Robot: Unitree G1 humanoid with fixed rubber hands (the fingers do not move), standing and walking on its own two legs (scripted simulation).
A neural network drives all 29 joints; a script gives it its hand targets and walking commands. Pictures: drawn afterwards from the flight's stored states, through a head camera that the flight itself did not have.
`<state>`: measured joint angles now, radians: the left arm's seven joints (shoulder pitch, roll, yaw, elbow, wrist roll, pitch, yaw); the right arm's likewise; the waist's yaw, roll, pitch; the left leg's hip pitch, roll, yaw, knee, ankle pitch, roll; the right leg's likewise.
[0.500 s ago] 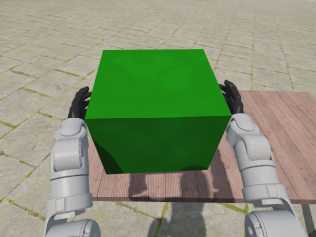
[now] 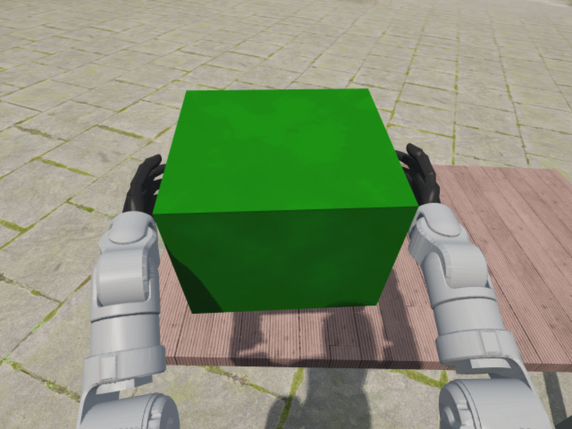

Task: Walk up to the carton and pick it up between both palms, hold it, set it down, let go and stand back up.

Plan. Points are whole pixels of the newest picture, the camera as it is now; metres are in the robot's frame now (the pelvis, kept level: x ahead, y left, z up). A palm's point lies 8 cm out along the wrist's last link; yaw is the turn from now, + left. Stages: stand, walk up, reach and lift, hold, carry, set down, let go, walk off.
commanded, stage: hold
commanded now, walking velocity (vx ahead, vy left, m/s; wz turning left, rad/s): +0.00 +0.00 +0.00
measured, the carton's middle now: (281, 198) +0.42 -0.01 +0.14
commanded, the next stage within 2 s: none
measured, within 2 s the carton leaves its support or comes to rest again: neither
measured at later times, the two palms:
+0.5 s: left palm (140, 219) +0.35 +0.18 +0.17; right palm (421, 205) +0.35 -0.19 +0.19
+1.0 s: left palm (141, 216) +0.35 +0.18 +0.17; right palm (420, 203) +0.35 -0.19 +0.19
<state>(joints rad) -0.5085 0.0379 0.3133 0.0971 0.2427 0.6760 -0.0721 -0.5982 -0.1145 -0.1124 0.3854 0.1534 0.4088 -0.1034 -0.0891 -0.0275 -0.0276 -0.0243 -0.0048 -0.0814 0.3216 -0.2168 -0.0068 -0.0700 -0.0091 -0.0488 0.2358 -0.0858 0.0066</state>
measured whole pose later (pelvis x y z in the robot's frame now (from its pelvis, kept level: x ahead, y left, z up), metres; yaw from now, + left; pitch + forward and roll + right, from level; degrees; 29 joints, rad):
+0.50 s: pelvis +0.00 -0.01 +0.00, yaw +0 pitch -5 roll -1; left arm -0.51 0.03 0.33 0.10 0.24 0.68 -0.08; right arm -0.59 -0.11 -0.10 0.38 0.15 0.42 -0.11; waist -0.08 -0.03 -0.03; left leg -0.02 0.00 -0.08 0.31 -0.20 -0.01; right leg -0.07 -0.01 -0.05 0.24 -0.08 0.00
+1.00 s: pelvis +0.00 +0.00 +0.00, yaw +0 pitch -5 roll -1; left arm -0.49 0.04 0.30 0.08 0.24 0.68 -0.07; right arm -0.59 -0.12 -0.09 0.38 0.17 0.40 -0.11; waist -0.09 -0.02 -0.03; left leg -0.02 0.00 -0.08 0.32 -0.21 -0.01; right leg -0.07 -0.01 -0.05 0.23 -0.08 0.00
